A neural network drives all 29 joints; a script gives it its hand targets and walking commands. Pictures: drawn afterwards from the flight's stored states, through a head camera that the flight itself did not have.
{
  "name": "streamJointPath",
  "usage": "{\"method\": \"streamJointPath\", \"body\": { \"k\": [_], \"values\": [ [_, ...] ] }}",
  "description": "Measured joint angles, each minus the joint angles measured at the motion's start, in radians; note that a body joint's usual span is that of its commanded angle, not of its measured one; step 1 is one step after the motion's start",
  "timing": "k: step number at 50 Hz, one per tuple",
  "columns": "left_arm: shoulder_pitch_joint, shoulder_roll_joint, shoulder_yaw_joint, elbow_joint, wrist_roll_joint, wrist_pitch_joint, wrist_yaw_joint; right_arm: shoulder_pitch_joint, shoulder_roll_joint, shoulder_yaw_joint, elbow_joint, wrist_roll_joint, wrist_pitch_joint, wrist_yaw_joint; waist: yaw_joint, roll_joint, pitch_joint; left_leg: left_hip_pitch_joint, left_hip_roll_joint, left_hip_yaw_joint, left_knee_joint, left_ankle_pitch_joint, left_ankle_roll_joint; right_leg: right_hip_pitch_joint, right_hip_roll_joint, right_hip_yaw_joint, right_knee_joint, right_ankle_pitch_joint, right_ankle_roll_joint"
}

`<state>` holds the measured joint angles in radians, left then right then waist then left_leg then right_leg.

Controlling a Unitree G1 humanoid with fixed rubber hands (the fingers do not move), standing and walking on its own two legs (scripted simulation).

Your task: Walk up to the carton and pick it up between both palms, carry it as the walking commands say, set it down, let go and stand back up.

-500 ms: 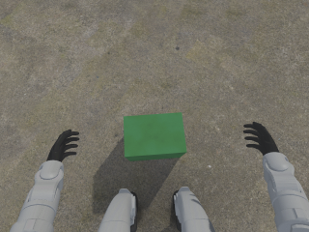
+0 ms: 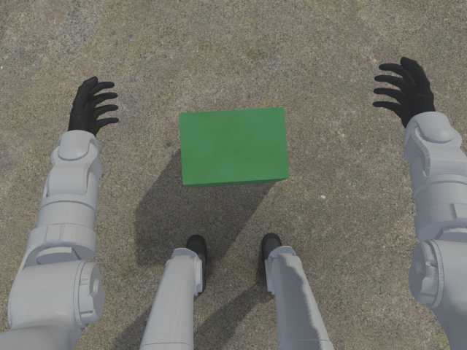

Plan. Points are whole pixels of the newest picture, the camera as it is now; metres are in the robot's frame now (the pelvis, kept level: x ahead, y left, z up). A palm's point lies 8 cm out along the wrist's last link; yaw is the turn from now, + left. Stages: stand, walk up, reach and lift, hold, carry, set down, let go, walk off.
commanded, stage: reach and lift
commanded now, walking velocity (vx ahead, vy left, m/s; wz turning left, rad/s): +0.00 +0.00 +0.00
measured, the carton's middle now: (233, 152) +0.47 -0.01 -0.56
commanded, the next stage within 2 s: none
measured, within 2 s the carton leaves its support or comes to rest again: neither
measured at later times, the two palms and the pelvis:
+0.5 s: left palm (104, 105) +0.50 +0.23 -0.15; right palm (389, 91) +0.51 -0.27 -0.13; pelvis -0.01 +0.00 -0.03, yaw +1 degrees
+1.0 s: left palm (144, 130) +0.49 +0.21 -0.31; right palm (354, 113) +0.52 -0.27 -0.28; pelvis -0.05 +0.00 -0.17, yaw +1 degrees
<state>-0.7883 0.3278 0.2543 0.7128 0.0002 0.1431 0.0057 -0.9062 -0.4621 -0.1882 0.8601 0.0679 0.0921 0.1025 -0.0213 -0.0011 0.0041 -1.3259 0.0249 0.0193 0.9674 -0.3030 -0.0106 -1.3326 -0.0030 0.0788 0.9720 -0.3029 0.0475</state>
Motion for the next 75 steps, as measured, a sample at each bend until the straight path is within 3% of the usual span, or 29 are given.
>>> {"method": "streamJointPath", "body": {
  "k": [10, 24, 33, 40, 55, 75],
  "values": [
    [-0.186, 0.0, 0.066, 0.018, 0.0, 0.023, -0.007, -0.178, 0.001, -0.053, 0.021, 0.003, 0.024, 0.005, 0.0, 0.002, -0.012, -0.138, 0.0, 0.0, 0.011, 0.012, -0.001, -0.143, 0.001, 0.001, 0.021, 0.006, 0.0],
    [-0.234, 0.0, 0.12, 0.051, 0.0, 0.022, -0.042, -0.218, 0.02, -0.13, 0.033, -0.04, 0.032, 0.025, 0.0, 0.002, -0.083, -0.265, 0.0, -0.001, 0.046, 0.014, -0.001, -0.269, 0.002, 0.001, 0.053, 0.011, 0.0],
    [-0.32, 0.0, 0.122, 0.074, 0.0, 0.046, -0.039, -0.313, 0.0, -0.134, 0.068, -0.045, 0.058, 0.025, 0.0, -0.001, -0.073, -0.49, 0.0, -0.004, 0.279, -0.041, -0.001, -0.492, 0.01, 0.006, 0.283, -0.043, 0.005],
    [-0.407, 0.0, 0.122, 0.075, 0.0, 0.07, -0.003, -0.404, -0.04, -0.134, 0.069, -0.019, 0.084, 0.007, 0.0, -0.003, 0.001, -0.628, 0.0, -0.004, 0.466, -0.083, -0.001, -0.629, 0.017, 0.014, 0.47, -0.085, 0.013],
    [-0.489, 0.0, 0.092, 0.095, 0.0, 0.088, 0.026, -0.483, -0.091, -0.107, 0.126, 0.051, 0.105, -0.007, 0.0, -0.015, 0.069, -0.794, 0.0, -0.006, 0.741, -0.161, -0.001, -0.801, 0.031, 0.024, 0.754, -0.165, 0.017],
    [-0.563, 0.001, 0.016, 0.174, -0.034, 0.022, 0.061, -0.539, -0.099, -0.036, 0.166, 0.112, 0.069, -0.055, 0.0, -0.019, 0.278, -0.932, 0.0, -0.012, 1.038, -0.21, -0.001, -0.936, 0.039, 0.027, 1.046, -0.211, 0.033]
  ]
}}
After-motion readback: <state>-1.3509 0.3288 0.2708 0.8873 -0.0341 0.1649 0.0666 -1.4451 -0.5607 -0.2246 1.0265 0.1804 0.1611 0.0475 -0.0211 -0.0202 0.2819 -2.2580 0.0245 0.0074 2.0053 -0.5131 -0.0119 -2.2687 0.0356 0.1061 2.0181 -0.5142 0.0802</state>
